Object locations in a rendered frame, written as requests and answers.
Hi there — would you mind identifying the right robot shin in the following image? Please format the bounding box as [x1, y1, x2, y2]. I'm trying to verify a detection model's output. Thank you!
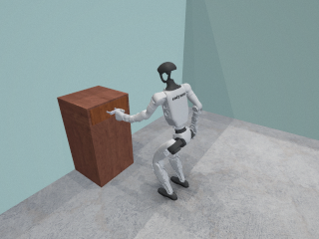
[168, 155, 185, 182]

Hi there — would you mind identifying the robot left hand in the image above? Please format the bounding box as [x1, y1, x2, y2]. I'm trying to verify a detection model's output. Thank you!
[115, 109, 125, 121]

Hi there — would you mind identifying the robot left forearm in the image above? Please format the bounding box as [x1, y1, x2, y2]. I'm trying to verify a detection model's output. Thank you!
[122, 112, 147, 123]

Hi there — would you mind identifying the cabinet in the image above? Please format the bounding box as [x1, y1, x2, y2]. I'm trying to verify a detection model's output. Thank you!
[57, 86, 134, 187]

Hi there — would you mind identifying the robot right upper arm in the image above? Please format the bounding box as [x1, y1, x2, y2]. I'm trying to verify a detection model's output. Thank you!
[180, 83, 202, 113]

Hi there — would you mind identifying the robot right forearm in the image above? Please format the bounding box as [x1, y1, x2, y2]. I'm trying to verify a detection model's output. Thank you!
[190, 108, 202, 126]

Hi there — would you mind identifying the drawer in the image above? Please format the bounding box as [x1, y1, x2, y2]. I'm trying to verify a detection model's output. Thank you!
[89, 96, 128, 125]

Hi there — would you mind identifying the handle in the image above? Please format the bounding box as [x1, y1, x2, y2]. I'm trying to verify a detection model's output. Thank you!
[106, 108, 117, 115]

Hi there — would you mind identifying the robot right hand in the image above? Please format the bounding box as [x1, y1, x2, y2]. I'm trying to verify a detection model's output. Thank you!
[189, 124, 198, 139]

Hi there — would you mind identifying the robot left thigh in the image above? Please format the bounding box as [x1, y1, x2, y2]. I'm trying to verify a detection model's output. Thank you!
[153, 138, 183, 169]

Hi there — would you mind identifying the robot left upper arm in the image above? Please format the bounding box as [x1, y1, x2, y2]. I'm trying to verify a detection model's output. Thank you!
[143, 92, 166, 120]

